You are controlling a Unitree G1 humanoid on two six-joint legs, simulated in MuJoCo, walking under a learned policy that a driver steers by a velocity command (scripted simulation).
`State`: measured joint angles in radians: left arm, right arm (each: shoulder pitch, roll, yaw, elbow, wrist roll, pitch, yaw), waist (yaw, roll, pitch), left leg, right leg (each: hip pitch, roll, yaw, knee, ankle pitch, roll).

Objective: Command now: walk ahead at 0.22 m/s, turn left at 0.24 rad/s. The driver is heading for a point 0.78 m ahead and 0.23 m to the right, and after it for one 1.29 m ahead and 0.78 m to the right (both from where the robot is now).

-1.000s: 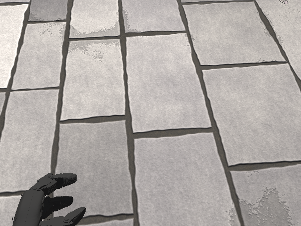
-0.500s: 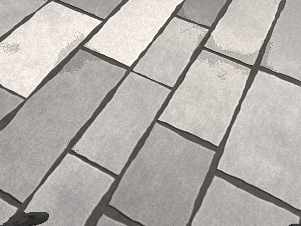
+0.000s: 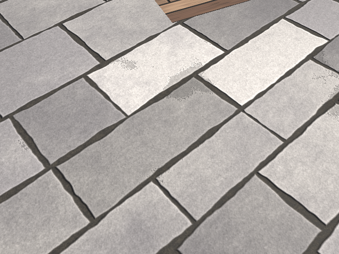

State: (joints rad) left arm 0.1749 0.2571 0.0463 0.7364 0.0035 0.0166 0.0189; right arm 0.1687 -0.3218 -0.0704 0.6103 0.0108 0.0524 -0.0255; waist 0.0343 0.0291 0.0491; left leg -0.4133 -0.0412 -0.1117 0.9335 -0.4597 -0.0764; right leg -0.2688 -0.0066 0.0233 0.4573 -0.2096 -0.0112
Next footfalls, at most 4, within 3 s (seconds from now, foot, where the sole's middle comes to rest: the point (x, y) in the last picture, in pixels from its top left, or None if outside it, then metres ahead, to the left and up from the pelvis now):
0.12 left None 0.00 0.13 -0.78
0.56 right None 0.39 -0.17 -0.78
1.00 left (242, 162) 0.87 -0.24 -0.78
1.48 right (291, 141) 0.99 -0.48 -0.78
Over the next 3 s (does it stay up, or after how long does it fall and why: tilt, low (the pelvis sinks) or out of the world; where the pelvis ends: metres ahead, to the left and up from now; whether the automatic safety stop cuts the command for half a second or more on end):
stays up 1.13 -0.63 -0.04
